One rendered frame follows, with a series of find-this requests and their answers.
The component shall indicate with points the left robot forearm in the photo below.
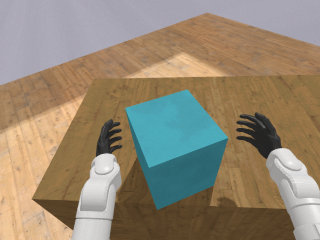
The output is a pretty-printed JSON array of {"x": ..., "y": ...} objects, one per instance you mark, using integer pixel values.
[{"x": 97, "y": 200}]

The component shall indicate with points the right robot forearm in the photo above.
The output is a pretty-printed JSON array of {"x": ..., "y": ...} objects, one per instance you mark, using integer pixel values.
[{"x": 299, "y": 191}]

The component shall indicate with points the pedestal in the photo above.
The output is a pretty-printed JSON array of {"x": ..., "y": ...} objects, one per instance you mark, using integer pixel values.
[{"x": 244, "y": 203}]

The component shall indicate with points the carton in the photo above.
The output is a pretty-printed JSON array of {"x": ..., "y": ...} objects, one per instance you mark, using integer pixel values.
[{"x": 178, "y": 145}]

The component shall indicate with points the left robot hand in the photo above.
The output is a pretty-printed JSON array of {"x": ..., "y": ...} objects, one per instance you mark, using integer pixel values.
[{"x": 104, "y": 142}]

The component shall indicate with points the right robot hand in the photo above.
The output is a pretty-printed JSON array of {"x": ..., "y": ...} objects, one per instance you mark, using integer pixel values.
[{"x": 264, "y": 134}]

